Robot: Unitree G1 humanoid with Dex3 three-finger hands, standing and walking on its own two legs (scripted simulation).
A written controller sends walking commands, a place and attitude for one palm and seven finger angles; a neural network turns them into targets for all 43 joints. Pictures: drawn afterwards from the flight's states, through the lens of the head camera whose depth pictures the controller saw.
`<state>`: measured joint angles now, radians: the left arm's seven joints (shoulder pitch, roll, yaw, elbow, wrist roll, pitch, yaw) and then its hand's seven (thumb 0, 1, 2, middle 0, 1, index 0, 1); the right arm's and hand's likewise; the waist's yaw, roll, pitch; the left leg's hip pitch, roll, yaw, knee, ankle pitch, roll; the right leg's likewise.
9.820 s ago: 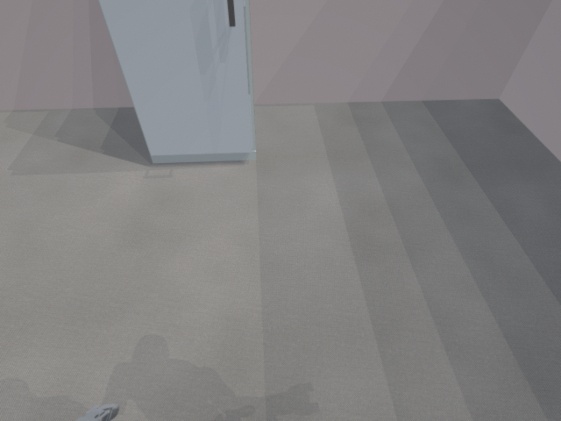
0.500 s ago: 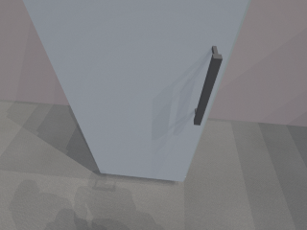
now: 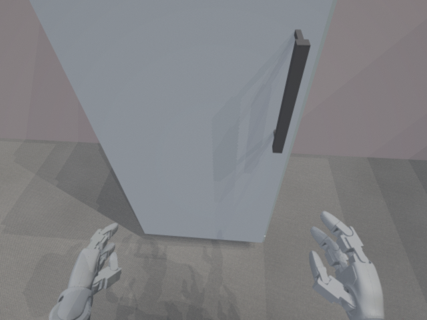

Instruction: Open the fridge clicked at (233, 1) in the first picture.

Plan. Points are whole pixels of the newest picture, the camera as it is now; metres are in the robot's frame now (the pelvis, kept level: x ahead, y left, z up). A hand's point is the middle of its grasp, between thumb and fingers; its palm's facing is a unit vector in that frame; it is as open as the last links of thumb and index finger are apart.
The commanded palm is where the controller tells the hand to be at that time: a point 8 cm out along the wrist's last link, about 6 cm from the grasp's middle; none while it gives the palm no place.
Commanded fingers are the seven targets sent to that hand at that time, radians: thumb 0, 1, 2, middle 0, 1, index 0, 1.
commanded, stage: raise the hand to about handle height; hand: right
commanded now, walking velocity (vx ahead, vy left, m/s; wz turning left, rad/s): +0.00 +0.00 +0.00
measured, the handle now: (286, 99) +0.52 -0.11 +0.15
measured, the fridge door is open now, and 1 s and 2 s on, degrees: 0 0 0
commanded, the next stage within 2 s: move the hooked fingers beside the handle in 1.74 s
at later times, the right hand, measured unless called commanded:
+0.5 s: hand (374, 263) +0.22 -0.23 +0.06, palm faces +0.11 +0.99 -0.02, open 11.2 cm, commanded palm +0.19 -0.28 +0.07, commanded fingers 0.00 0.13 -0.46 0.27 0.96 0.27 0.96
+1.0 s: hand out of the picture +0.24 -0.29 +0.12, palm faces +0.08 +0.99 -0.06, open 13.8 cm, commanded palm +0.21 -0.34 +0.12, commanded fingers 0.00 0.50 -0.30 0.30 1.20 0.30 1.20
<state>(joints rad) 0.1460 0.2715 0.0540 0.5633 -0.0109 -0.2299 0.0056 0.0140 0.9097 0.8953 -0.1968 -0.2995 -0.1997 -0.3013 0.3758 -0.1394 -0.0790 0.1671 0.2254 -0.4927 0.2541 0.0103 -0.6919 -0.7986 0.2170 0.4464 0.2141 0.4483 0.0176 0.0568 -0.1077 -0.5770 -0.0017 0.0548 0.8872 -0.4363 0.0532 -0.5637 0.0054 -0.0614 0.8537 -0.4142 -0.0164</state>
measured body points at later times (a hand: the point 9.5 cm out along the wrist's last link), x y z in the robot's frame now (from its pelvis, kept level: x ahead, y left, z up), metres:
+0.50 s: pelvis +0.00 -0.02 +0.00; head +0.03 -0.02 +0.45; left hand +0.14 +0.20 -0.09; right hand +0.21 -0.29 +0.06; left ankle +0.01 +0.08 -0.70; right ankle +0.01 -0.11 -0.70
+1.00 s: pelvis +0.00 -0.03 +0.02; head +0.01 -0.03 +0.47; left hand +0.20 +0.19 -0.04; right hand +0.23 -0.34 +0.12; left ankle +0.01 +0.08 -0.70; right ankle +0.01 -0.11 -0.70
